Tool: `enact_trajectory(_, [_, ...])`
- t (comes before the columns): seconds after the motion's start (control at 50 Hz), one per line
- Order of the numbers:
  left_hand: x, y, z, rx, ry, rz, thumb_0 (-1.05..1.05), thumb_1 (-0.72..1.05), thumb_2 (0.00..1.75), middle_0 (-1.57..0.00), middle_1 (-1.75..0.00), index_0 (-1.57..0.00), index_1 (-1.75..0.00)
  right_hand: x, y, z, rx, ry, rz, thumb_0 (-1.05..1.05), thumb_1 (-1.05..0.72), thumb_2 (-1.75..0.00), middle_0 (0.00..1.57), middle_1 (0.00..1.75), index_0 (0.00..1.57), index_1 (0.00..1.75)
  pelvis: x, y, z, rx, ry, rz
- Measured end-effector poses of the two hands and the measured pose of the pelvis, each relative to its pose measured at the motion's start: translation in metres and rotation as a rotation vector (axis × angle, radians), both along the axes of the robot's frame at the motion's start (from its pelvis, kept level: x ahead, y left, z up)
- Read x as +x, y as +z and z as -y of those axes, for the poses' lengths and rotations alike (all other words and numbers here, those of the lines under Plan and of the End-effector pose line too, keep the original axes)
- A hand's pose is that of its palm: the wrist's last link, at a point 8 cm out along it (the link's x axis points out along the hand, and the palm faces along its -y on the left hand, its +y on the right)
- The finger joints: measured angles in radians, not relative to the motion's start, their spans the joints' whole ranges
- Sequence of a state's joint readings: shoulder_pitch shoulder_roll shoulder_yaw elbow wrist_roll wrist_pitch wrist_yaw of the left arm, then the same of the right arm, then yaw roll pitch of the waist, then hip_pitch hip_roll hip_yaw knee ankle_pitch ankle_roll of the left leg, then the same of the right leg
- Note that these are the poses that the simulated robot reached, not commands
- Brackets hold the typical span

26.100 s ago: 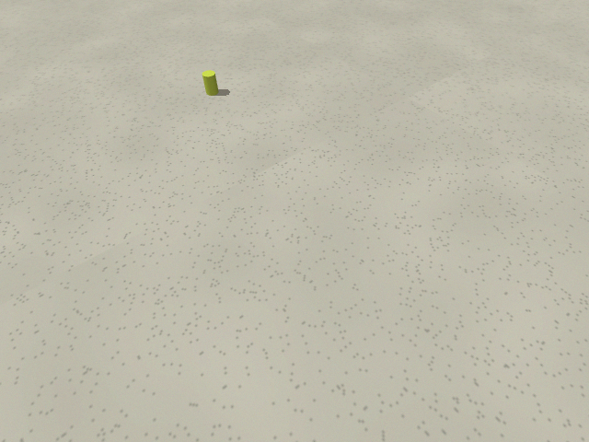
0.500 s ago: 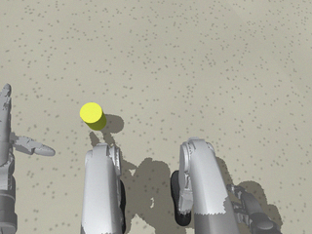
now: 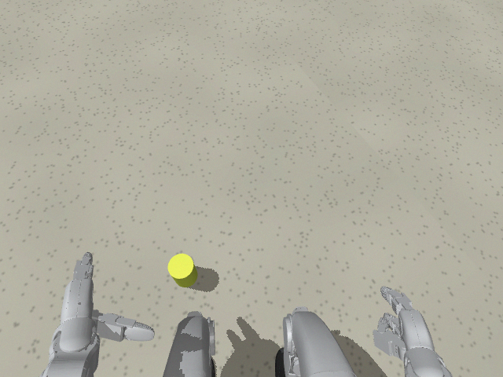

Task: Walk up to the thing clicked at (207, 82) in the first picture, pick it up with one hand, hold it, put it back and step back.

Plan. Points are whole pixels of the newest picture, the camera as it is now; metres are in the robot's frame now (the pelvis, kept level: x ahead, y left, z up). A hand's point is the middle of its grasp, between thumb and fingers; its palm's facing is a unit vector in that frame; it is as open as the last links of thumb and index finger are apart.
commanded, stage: home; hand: left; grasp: from the side
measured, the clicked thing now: (183, 271) +0.42 +0.19 -0.57
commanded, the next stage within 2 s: none
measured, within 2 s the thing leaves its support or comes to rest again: neither
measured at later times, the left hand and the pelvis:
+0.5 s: hand (102, 327) +0.20 +0.20 +0.03, palm faces +0.14 -0.94 -0.30, open 17.5 cm; pelvis +0.04 +0.01 +0.08, yaw +1 degrees
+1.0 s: hand (111, 328) +0.20 +0.19 +0.03, palm faces +0.12 -0.95 -0.29, open 17.5 cm; pelvis +0.03 +0.00 +0.09, yaw +2 degrees
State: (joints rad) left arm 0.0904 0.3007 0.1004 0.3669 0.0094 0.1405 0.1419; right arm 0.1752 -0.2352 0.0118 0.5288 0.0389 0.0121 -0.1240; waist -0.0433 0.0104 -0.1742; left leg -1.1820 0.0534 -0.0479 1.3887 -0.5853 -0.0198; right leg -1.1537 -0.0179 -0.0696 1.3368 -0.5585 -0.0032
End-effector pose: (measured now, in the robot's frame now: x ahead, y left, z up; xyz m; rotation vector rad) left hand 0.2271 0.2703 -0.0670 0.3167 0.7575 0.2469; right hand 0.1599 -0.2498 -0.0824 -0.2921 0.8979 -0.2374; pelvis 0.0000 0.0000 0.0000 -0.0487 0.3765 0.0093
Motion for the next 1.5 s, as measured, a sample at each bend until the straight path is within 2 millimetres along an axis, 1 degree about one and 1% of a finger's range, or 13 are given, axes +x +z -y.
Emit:
enact_trajectory(0.1, [-0.013,0.039,0.012,-0.021,0.007,-0.012,-0.01,-0.52,0.07,-0.06,-0.06,-0.06,-0.05,0.0,0.035,-0.008,0.01,-0.016,0.032,0.01,-0.9,-0.9,0.2,0.3,0.2,0.3,0.012,0.032,-0.002,0.002,0.008,0.071])
enact_trajectory(0.2, [-0.027,0.077,0.02,-0.034,0.006,-0.009,-0.01,-0.53,0.07,-0.06,-0.06,-0.06,-0.05,0.002,0.063,-0.016,0.023,-0.031,0.078,0.01,-0.89,-0.9,0.2,0.3,0.21,0.3,0.023,0.058,-0.005,0.004,0.011,0.133])
enact_trajectory(0.3, [-0.037,0.11,0.027,-0.043,0.003,0.027,-0.01,-0.54,0.06,-0.06,-0.06,-0.06,-0.05,0.012,0.083,-0.024,0.032,-0.028,0.143,0.01,-0.89,-0.9,0.2,0.3,0.21,0.3,0.031,0.074,-0.008,0.006,0.014,0.182])
enact_trajectory(0.4, [-0.045,0.127,0.029,-0.055,0.008,0.053,-0.01,-0.55,0.05,-0.06,-0.06,-0.06,-0.05,0.026,0.097,-0.03,0.038,-0.005,0.205,0.02,-0.89,-0.9,0.2,0.3,0.21,0.3,0.036,0.081,-0.009,0.008,0.017,0.213])
enact_trajectory(0.5, [-0.051,0.128,0.029,-0.065,0.018,0.041,-0.01,-0.56,0.05,-0.06,-0.06,-0.06,-0.05,0.039,0.105,-0.032,0.035,0.027,0.244,0.02,-0.89,-0.9,0.21,0.3,0.21,0.3,0.037,0.084,-0.008,0.01,0.022,0.228])
enact_trajectory(0.6, [-0.053,0.125,0.029,-0.07,0.025,0.028,-0.01,-0.55,0.06,-0.06,-0.06,-0.06,-0.05,0.043,0.108,-0.031,0.027,0.05,0.251,0.02,-0.89,-0.9,0.21,0.3,0.21,0.3,0.037,0.085,-0.006,0.011,0.027,0.237])
enact_trajectory(0.78, [-0.049,0.129,0.033,-0.073,0.013,0.04,-0.01,-0.54,0.06,-0.06,-0.06,-0.06,-0.05,0.033,0.105,-0.025,0.026,0.043,0.223,0.02,-0.9,-0.9,0.2,0.3,0.21,0.3,0.036,0.088,-0.003,0.014,0.029,0.248])
enact_trajectory(1.0, [-0.053,0.126,0.039,-0.077,0.009,0.019,-0.01,-0.54,0.06,-0.06,-0.06,-0.06,-0.05,0.02,0.101,-0.019,0.032,0.023,0.201,0.02,-0.9,-0.9,0.2,0.3,0.2,0.3,0.033,0.088,0.001,0.018,0.024,0.253])
enact_trajectory(1.5, [-0.059,0.127,0.044,-0.085,0.017,0.027,-0.01,-0.55,0.06,-0.06,-0.06,-0.06,-0.05,0.025,0.105,-0.017,0.029,0.038,0.24,0.02,-0.9,-0.9,0.2,0.3,0.2,0.3,0.028,0.089,0.005,0.023,0.023,0.263])
